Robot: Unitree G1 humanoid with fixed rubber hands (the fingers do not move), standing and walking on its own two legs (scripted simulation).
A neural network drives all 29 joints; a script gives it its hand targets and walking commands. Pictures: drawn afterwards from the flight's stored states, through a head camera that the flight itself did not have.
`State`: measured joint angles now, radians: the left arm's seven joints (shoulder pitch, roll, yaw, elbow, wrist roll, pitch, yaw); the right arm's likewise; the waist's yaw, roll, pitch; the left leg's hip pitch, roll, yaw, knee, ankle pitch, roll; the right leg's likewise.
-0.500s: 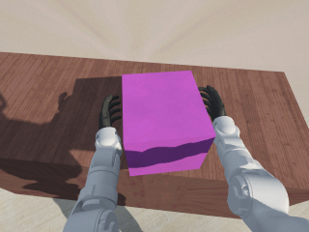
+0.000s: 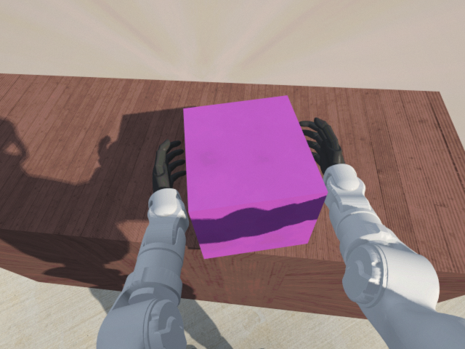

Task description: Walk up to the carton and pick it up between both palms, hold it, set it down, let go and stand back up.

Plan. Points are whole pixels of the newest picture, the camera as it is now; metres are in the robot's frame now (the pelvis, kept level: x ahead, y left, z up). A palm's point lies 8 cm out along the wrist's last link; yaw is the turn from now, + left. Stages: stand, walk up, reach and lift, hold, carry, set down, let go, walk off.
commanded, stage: set down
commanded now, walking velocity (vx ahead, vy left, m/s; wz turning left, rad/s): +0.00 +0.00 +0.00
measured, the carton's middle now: (246, 176) +0.44 +0.02 -0.01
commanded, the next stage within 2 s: none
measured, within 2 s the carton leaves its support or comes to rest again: neither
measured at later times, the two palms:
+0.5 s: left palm (165, 185) +0.38 +0.16 +0.04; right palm (329, 160) +0.45 -0.13 +0.04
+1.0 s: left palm (165, 185) +0.38 +0.16 +0.03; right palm (329, 162) +0.45 -0.13 +0.04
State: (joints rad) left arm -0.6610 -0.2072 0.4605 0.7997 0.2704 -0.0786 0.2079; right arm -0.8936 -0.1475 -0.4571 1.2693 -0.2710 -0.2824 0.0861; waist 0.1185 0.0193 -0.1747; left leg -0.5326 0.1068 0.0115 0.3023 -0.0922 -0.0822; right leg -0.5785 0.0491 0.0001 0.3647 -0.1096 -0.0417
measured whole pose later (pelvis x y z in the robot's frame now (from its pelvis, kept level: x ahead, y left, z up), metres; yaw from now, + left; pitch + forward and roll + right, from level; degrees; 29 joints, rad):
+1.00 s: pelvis +0.00 +0.00 +0.00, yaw +1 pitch +18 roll +1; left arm -0.68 -0.25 0.54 0.76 0.36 -0.11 0.18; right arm -0.88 -0.11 -0.65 1.22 -0.43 -0.31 0.14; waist 0.09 -0.02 -0.14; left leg -0.54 0.09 0.00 0.33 -0.11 -0.08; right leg -0.58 0.03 -0.01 0.40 -0.13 -0.04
